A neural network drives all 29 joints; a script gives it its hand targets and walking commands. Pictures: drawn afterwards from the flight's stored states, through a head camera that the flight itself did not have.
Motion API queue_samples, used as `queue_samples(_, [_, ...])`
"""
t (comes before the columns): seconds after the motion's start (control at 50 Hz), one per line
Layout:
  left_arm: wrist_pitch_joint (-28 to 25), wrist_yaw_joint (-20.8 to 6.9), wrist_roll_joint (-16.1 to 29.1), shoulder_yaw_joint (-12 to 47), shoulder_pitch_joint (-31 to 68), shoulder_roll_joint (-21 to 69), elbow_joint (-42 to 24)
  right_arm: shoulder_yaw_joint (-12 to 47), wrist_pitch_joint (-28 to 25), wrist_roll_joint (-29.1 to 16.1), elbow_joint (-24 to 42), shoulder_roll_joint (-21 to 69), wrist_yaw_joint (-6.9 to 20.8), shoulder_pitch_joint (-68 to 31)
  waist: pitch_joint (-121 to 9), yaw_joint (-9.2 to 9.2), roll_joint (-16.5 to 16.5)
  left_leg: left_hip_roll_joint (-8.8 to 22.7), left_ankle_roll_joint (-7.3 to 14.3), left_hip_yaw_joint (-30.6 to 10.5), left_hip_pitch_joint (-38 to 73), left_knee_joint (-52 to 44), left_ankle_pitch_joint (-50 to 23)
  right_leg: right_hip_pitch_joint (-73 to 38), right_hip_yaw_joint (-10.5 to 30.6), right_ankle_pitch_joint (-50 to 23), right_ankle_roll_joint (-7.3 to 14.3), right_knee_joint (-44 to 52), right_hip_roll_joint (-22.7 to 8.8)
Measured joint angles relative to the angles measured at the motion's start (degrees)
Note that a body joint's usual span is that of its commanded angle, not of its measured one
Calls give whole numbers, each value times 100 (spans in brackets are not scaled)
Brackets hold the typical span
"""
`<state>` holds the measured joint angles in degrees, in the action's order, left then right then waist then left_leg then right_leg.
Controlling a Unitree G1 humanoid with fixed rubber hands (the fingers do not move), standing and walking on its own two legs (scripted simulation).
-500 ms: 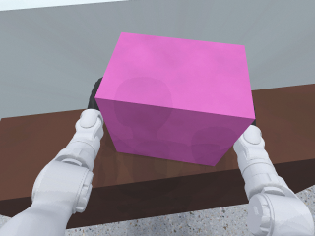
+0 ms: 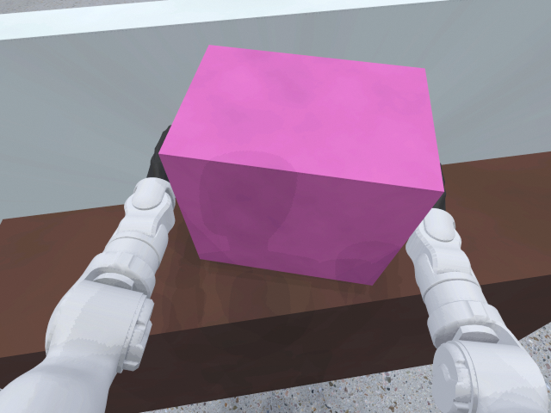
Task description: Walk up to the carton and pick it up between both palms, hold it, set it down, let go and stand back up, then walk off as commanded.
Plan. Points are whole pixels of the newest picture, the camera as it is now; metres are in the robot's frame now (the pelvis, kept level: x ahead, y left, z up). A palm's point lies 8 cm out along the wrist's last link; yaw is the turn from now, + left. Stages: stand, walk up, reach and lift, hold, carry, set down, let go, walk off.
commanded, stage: reach and lift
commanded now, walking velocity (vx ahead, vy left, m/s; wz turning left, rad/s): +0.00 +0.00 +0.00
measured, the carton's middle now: (297, 176) +0.46 -0.05 +0.09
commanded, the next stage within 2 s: hold in 1.86 s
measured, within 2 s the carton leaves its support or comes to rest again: neither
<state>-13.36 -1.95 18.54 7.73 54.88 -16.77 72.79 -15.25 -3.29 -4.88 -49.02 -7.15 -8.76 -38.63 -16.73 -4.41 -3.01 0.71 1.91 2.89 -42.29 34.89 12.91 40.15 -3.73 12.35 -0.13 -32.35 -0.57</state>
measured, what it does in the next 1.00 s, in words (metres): stands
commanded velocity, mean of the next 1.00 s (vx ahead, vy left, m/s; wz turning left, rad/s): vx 0.00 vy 0.00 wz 0.00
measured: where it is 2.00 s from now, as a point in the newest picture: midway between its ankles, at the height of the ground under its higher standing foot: outside the picture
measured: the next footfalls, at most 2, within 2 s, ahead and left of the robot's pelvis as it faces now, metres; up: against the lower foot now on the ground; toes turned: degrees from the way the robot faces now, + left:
none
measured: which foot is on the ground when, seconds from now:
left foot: down 0.00-1.00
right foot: down 0.00-1.00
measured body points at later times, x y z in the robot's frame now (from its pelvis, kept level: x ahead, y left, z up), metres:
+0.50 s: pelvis -0.03 -0.01 +0.01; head -0.03 -0.02 +0.46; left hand +0.44 +0.13 +0.17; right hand +0.36 -0.26 +0.13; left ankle +0.02 +0.09 -0.72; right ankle +0.02 -0.12 -0.72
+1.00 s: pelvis -0.03 -0.01 +0.01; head -0.08 -0.02 +0.46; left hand +0.40 +0.15 +0.21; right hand +0.35 -0.24 +0.16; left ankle +0.02 +0.09 -0.72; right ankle +0.02 -0.12 -0.72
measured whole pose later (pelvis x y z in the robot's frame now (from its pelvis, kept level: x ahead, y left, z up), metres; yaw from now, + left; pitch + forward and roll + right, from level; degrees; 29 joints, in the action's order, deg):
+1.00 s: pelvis -0.03 -0.01 +0.01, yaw -3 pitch +9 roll +1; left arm 19.2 0.2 18.5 0.5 54.7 -18.2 58.9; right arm -13.1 25.1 -8.9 -38.4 -8.3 -10.9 -39.3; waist -16.7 -0.5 -0.2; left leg 0.3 1.8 6.8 -27.8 27.3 8.4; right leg 30.1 0.3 10.1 0.3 -31.2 -0.6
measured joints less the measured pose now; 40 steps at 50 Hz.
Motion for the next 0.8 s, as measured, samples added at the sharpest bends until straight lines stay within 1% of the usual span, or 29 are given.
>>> queue_samples(0.14, [338, 0, 0, 0, 1, -57, -119, 78, 452, -151, 251, -6, -61, 0, 0, 0, 67, -1, 0, 135, 184, -197, -123, -42, 135, -61, 0, 0, 0])
queue_samples(0.28, [780, 2, 0, 0, -23, -184, -520, 209, 933, -326, 702, -19, -195, 17, 0, 3, 114, -8, 0, 248, 338, -376, -257, -70, 248, -137, 0, 0, 0])
queue_samples(0.4, [1232, 5, 1, -80, -24, -223, -763, 218, 1410, -404, 1003, -27, -266, 18, -1, 53, 218, -18, 0, 356, 575, -536, -353, -194, 357, -183, 4, 0, 0])
queue_samples(0.52, [1703, 1, 0, -268, -24, -184, -829, 217, 1802, -404, 1043, -40, -279, 19, -1, 119, 279, -23, 0, 389, 824, -597, -388, -403, 393, -194, 13, 0, 0])
queue_samples(0.8, [2620, 42, 0, -509, -24, -173, -964, 217, 2533, -404, 1056, -40, -285, 7, 0, 329, 283, -28, 0, 389, 1228, -617, -394, -803, 398, -196, 28, 11, 0])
